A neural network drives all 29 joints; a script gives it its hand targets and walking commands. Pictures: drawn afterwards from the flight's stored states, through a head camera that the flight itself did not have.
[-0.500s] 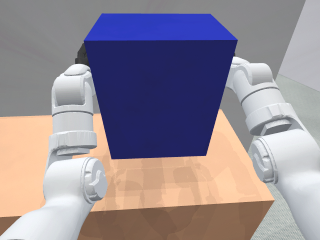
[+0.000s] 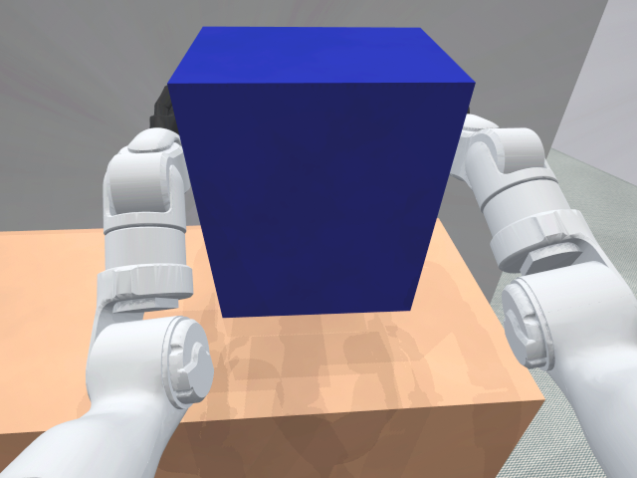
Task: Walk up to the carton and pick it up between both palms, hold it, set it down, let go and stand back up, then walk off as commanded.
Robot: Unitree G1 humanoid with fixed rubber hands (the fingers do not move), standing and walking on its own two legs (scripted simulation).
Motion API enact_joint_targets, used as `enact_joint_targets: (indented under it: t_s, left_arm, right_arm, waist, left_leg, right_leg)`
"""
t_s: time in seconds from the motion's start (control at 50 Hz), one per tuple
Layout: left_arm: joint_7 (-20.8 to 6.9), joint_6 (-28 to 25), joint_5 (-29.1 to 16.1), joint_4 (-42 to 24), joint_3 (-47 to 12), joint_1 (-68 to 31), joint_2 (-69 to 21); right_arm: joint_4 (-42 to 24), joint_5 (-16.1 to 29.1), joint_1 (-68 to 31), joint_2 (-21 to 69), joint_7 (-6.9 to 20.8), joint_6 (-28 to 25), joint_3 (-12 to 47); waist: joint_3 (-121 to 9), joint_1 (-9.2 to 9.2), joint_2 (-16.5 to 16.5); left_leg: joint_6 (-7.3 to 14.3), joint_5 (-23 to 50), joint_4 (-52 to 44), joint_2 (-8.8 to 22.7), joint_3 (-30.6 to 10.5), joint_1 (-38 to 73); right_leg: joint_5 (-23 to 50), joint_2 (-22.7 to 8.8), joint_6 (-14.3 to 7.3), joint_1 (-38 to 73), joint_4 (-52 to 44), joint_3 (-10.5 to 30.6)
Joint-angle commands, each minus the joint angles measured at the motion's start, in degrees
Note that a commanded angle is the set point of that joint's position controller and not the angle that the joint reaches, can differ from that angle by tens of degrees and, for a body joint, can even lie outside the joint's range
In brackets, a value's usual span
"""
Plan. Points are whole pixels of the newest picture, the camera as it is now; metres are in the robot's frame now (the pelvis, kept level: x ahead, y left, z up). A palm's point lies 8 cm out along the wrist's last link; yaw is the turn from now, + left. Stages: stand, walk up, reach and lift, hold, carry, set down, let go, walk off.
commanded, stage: hold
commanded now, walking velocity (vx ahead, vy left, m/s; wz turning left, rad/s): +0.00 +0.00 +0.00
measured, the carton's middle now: (315, 181) +0.35 +0.01 +0.27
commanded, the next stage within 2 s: set down in 1.58 s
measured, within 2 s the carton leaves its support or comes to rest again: neither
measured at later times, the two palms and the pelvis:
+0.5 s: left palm (166, 149) +0.37 +0.17 +0.30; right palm (449, 141) +0.38 -0.15 +0.30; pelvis +0.00 +0.00 +0.00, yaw +0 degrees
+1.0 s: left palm (169, 146) +0.37 +0.16 +0.30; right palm (452, 139) +0.37 -0.15 +0.30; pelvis +0.00 +0.00 +0.00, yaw +0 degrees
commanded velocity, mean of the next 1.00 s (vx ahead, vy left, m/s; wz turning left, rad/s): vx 0.00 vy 0.00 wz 0.00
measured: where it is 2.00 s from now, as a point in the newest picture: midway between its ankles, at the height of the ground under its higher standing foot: outside the picture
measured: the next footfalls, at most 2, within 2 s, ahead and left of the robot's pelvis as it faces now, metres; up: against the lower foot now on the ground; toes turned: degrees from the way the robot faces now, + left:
none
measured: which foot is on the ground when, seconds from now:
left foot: down 0.00-1.00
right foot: down 0.00-1.00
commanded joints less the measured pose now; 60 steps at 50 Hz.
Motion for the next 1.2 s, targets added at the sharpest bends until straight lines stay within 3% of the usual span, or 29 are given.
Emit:
enact_joint_targets:
  t_s: [0.0, 0.1, 0.12, 0.18, 0.2, 0.24, 0.28, 0.3, 0.32, 0.34, 0.36, 0.42, 0.44, 0.48, 0.56, 0.62, 0.66, 0.68, 0.7, 0.74, 0.76, 0.88, 0.9, 0.92, 1.0, 1.04, 1.1, 1.12, 1.18]
  left_arm:
    - [-7.82, -2.66, -9.28, -3.49, -19.16, -37.42, -33.41]
    - [-8.23, -2.61, -10.27, -9.66, -21.53, -36.79, -32.97]
    - [-8.26, -2.3, -9.58, -8.45, -21.24, -37.45, -32.46]
    - [-8.35, -2.04, -8.07, -7.59, -19.52, -36.56, -32.2]
    - [-8.21, -2.35, -8.36, -8.06, -19.72, -37.06, -32.7]
    - [-7.9, -2.28, -10.27, -10.59, -23.56, -36.31, -34.55]
    - [-7.78, -2.28, -9.72, -10.8, -22.19, -37.31, -33.89]
    - [-7.99, -1.96, -9.51, -6.4, -20.94, -36.14, -33.9]
    - [-8.04, -2.93, -10.51, -10.46, -22.6, -37.71, -33.81]
    - [-7.82, -2.94, -10.31, -10.02, -22.02, -37.97, -34.61]
    - [-7.55, -3.01, -11.12, -10.76, -24.03, -37.73, -35.22]
    - [-7.82, -2.43, -8.84, -6.24, -19.95, -38.26, -32.98]
    - [-7.68, -2.8, -9.38, -7.88, -20.95, -37.19, -34.15]
    - [-7.49, -2.81, -10.93, -7.33, -22.71, -37.88, -34.66]
    - [-7.8, -2.27, -8.47, -3.89, -19.58, -37.27, -33.69]
    - [-7.97, -2.9, -9.42, -5.63, -18.93, -37.78, -33.2]
    - [-7.76, -3.06, -9.0, -2.02, -19.14, -38.72, -32.87]
    - [-7.6, -3.38, -10.06, -6.41, -21.49, -39.74, -35.21]
    - [-7.58, -3.23, -10.32, -3.83, -20.71, -40.15, -34.82]
    - [-7.4, -3.61, -10.52, -6.73, -20.56, -38.81, -34.59]
    - [-7.3, -3.8, -10.4, -5.92, -21.03, -38.74, -33.69]
    - [-7.73, -3.2, -9.64, -5.28, -20.45, -38.6, -33.32]
    - [-7.82, -3.24, -9.34, -6.84, -19.77, -38.0, -33.89]
    - [-7.71, -3.45, -10.43, -10.0, -21.61, -38.37, -33.86]
    - [-7.84, -2.65, -9.16, -3.6, -20.16, -37.78, -33.02]
    - [-7.82, -3.14, -9.67, -6.34, -20.26, -38.86, -33.92]
    - [-7.3, -3.6, -10.99, -8.46, -20.99, -38.1, -33.98]
    - [-7.23, -3.5, -10.78, -8.37, -21.98, -37.77, -33.6]
    - [-7.51, -2.98, -9.77, -5.35, -19.53, -37.83, -32.57]
  right_arm:
    - [-16.66, 7.23, -41.1, 38.48, 7.0, -2.2, 7.85]
    - [-23.08, 9.69, -40.91, 39.01, 5.99, -2.22, 10.58]
    - [-19.0, 9.45, -38.82, 38.35, 5.86, -1.71, 9.73]
    - [-18.25, 8.77, -39.47, 37.6, 6.32, -2.01, 8.96]
    - [-20.99, 8.95, -40.14, 38.94, 6.6, -2.49, 9.61]
    - [-23.28, 9.91, -40.21, 38.45, 6.52, -2.84, 10.23]
    - [-22.58, 9.33, -40.25, 38.41, 6.36, -2.75, 9.51]
    - [-20.5, 8.29, -40.03, 38.27, 6.29, -2.44, 9.43]
    - [-25.13, 9.05, -41.91, 40.15, 6.49, -3.09, 10.78]
    - [-21.45, 8.71, -40.29, 40.08, 6.58, -2.49, 9.76]
    - [-25.19, 9.08, -41.77, 39.84, 6.56, -3.09, 10.73]
    - [-18.95, 6.91, -41.24, 38.4, 7.06, -2.47, 7.55]
    - [-21.72, 7.66, -42.2, 39.83, 7.16, -3.06, 9.13]
    - [-23.29, 8.76, -43.05, 39.18, 6.93, -3.31, 10.05]
    - [-15.66, 6.45, -39.72, 37.13, 6.91, -2.26, 6.73]
    - [-20.61, 8.57, -43.22, 40.33, 7.17, -3.07, 9.27]
    - [-17.51, 7.63, -42.79, 39.53, 7.58, -2.58, 8.18]
    - [-20.16, 7.84, -43.35, 40.16, 7.52, -3.32, 7.95]
    - [-18.73, 7.6, -44.54, 39.3, 7.27, -3.23, 7.02]
    - [-22.24, 8.12, -44.29, 40.02, 7.01, -3.58, 8.36]
    - [-18.61, 8.15, -42.75, 39.95, 6.92, -3.08, 8.51]
    - [-16.43, 8.35, -40.55, 38.8, 6.78, -2.34, 7.92]
    - [-19.12, 8.49, -40.53, 40.8, 7.02, -2.36, 9.47]
    - [-21.1, 9.38, -39.77, 41.23, 6.74, -2.67, 10.2]
    - [-20.71, 8.34, -42.66, 38.27, 6.59, -2.92, 8.47]
    - [-18.92, 7.24, -42.22, 39.4, 7.07, -2.83, 8.13]
    - [-23.56, 9.37, -42.88, 41.03, 6.58, -3.02, 10.51]
    - [-24.51, 9.55, -41.71, 40.17, 6.14, -2.89, 10.68]
    - [-20.24, 8.6, -41.5, 39.12, 6.4, -2.46, 9.78]
  waist:
    - [-15.68, -0.54, 1.93]
    - [-19.56, -0.6, 1.9]
    - [-16.83, -1.7, 2.86]
    - [-14.02, -0.6, 3.65]
    - [-15.47, -0.07, 2.7]
    - [-18.54, -0.96, 5.51]
    - [-18.47, -1.33, 3.75]
    - [-14.58, -1.59, 2.35]
    - [-19.87, -0.37, 1.84]
    - [-18.68, -0.69, 2.07]
    - [-20.03, -0.99, 3.14]
    - [-14.18, -0.58, 1.42]
    - [-17.26, 0.31, 1.5]
    - [-19.54, -1.14, 2.02]
    - [-13.12, -1.21, 3.21]
    - [-18.34, 0.63, 1.01]
    - [-14.73, 0.5, 1.91]
    - [-19.29, 0.11, 4.23]
    - [-17.58, -0.82, 3.08]
    - [-20.99, 0.14, 2.43]
    - [-17.39, -0.6, 1.64]
    - [-15.36, -1.35, 3.85]
    - [-17.65, -0.09, 1.75]
    - [-20.84, -0.69, 2.6]
    - [-13.7, -0.38, 2.72]
    - [-15.88, -0.76, 2.6]
    - [-22.63, -0.33, 0.9]
    - [-21.6, -0.29, 2.48]
    - [-16.87, -0.3, 0.4]
  left_leg:
    - [-0.97, 9.24, -3.8, -4.42, 1.01, -3.98]
    - [-2.17, 18.49, -0.99, -4.62, 0.82, -0.44]
    - [-2.27, 17.01, -1.45, -5.01, 0.71, -0.73]
    - [-2.49, 14.28, -2.68, -5.03, 1.34, -0.99]
    - [-1.87, 14.09, -3.01, -5.15, 1.13, -1.21]
    - [-2.92, 17.67, -1.4, -4.52, 1.31, -0.51]
    - [-2.46, 15.79, -1.84, -4.56, 0.88, 0.39]
    - [-1.82, 12.51, -2.82, -5.15, 1.02, -1.54]
    - [-1.77, 13.85, -2.17, -5.05, 1.19, -0.37]
    - [-2.11, 12.41, -2.82, -4.83, 1.09, -1.85]
    - [-2.19, 13.31, -2.33, -4.66, 0.72, -1.09]
    - [-0.98, 7.93, -4.2, -4.91, 1.09, -3.31]
    - [-1.23, 9.87, -3.48, -4.6, 1.02, -3.3]
    - [-1.77, 13.25, -2.21, -4.73, 0.81, -1.23]
    - [-1.7, 10.52, -3.67, -4.72, 1.32, -2.26]
    - [-1.01, 10.5, -3.28, -4.75, 1.52, -3.1]
    - [-1.16, 6.83, -4.07, -4.49, 1.75, -4.62]
    - [-1.3, 8.24, -3.55, -4.43, 1.03, -3.79]
    - [-1.41, 7.83, -3.58, -4.39, 1.3, -3.72]
    - [-1.58, 12.65, -2.41, -4.41, 1.01, -2.26]
    - [-1.43, 12.9, -2.44, -4.54, 1.02, -2.16]
    - [-1.78, 11.26, -3.37, -4.5, 1.18, -2.27]
    - [-1.75, 14.22, -2.86, -4.34, 0.78, -1.81]
    - [-1.98, 15.88, -1.95, -4.47, 0.58, -0.44]
    - [-1.77, 11.36, -2.57, -4.88, 1.38, -3.09]
    - [-1.15, 8.69, -3.76, -4.54, 1.3, -3.25]
    - [-1.4, 15.33, -1.72, -5.09, 0.97, -0.68]
    - [-1.9, 16.37, -1.14, -5.01, 1.2, -0.74]
    - [-1.49, 12.36, -2.65, -4.89, 1.11, -2.05]
  right_leg:
    - [7.3, 4.54, 1.16, 12.72, 0.4, 2.98]
    - [17.0, 5.06, 1.76, 15.17, 1.87, 2.95]
    - [15.6, 4.79, 1.6, 14.55, 1.49, 3.35]
    - [11.5, 4.57, 0.52, 13.21, 0.56, 2.75]
    - [10.93, 4.89, 1.12, 13.27, 0.73, 2.5]
    - [13.97, 5.23, 1.02, 13.71, 1.44, 2.77]
    - [11.8, 5.09, 0.84, 12.97, 0.93, 2.58]
    - [9.33, 4.54, 0.94, 11.84, 0.42, 2.71]
    - [10.83, 4.87, 1.03, 13.19, 1.01, 3.3]
    - [9.38, 5.07, 1.17, 13.36, 1.15, 2.37]
    - [10.4, 5.11, 0.86, 13.3, 1.46, 2.72]
    - [4.87, 4.67, 0.85, 10.83, 0.3, 2.89]
    - [7.03, 4.95, 0.91, 12.69, 0.87, 2.65]
    - [10.4, 4.8, 0.74, 12.35, 0.9, 2.56]
    - [6.91, 4.47, 0.41, 10.88, -0.19, 2.79]
    - [8.39, 4.72, 1.1, 13.07, 0.83, 2.71]
    - [4.26, 4.52, 1.03, 11.85, -0.04, 3.16]
    - [5.5, 4.53, 0.77, 12.84, 0.88, 3.39]
    - [5.39, 4.58, 0.61, 12.19, 0.41, 3.05]
    - [10.06, 4.79, 0.74, 14.84, 1.21, 3.03]
    - [10.7, 4.63, 0.99, 13.15, 0.8, 3.05]
    - [8.61, 4.64, 0.78, 11.97, 0.25, 3.01]
    - [11.42, 4.93, 1.29, 13.31, 1.14, 2.86]
    - [14.26, 4.92, 1.45, 15.35, 1.75, 2.97]
    - [7.84, 4.59, 1.1, 11.34, 0.24, 3.12]
    - [5.29, 4.75, 0.66, 11.66, 0.28, 2.59]
    - [13.97, 4.81, 1.45, 15.74, 1.48, 3.17]
    - [15.09, 4.85, 2.0, 15.47, 1.63, 2.9]
    - [9.6, 4.95, 1.45, 12.19, 0.96, 3.26]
